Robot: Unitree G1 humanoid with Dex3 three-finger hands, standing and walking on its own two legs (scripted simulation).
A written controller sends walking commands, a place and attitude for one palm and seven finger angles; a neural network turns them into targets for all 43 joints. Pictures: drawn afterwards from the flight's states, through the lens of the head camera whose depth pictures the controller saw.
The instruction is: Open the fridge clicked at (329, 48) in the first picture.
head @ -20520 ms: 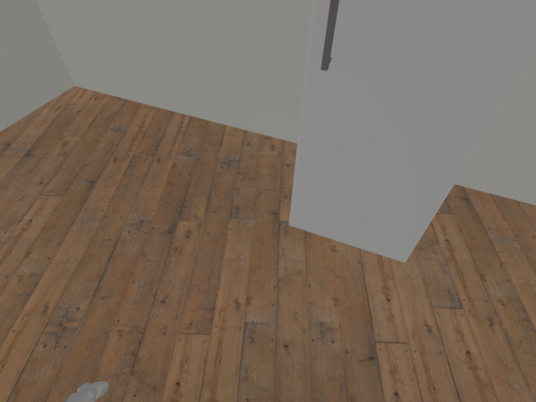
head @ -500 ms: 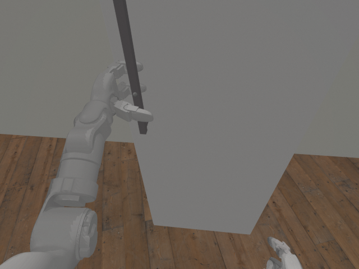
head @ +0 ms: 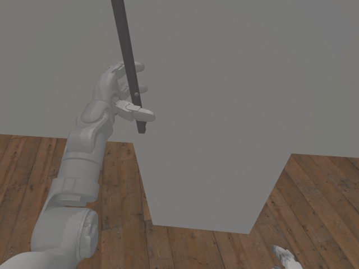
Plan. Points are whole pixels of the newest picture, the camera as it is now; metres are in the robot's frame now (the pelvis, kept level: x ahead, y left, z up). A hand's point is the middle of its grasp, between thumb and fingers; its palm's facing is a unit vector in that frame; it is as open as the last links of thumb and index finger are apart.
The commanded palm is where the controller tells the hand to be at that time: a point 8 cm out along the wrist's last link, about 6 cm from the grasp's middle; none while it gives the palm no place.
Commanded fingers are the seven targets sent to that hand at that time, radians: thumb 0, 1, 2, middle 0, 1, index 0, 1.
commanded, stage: slide the fingers in behind the handle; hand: left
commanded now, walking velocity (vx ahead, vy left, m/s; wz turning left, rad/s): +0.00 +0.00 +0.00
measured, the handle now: (131, 57) +0.48 +0.13 +0.27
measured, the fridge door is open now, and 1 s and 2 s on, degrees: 0 0 3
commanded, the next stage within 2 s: grip the handle and tug to test in 0.38 s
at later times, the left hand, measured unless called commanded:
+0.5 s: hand (137, 95) +0.41 +0.12 +0.22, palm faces -0.05 -1.00 +0.00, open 14.3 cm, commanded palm +0.39 +0.17 +0.21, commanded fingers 0.00 -0.41 0.34 -0.31 -1.21 -0.31 -1.21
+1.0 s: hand (136, 93) +0.42 +0.12 +0.22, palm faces -0.04 -1.00 +0.01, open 8.4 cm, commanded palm +0.39 +0.17 +0.21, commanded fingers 0.00 0.76 0.84 -0.44 -1.38 -0.44 -1.38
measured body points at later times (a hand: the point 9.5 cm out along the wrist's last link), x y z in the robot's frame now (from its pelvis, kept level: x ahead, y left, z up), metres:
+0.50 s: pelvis +0.00 +0.01 +0.00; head -0.02 -0.01 +0.45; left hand +0.41 +0.17 +0.22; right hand +0.15 -0.23 -0.10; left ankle +0.00 +0.12 -0.74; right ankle -0.02 -0.10 -0.74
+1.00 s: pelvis +0.01 +0.01 +0.00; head -0.01 -0.01 +0.45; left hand +0.41 +0.17 +0.22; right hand +0.16 -0.23 -0.10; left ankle +0.00 +0.12 -0.74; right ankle -0.02 -0.10 -0.74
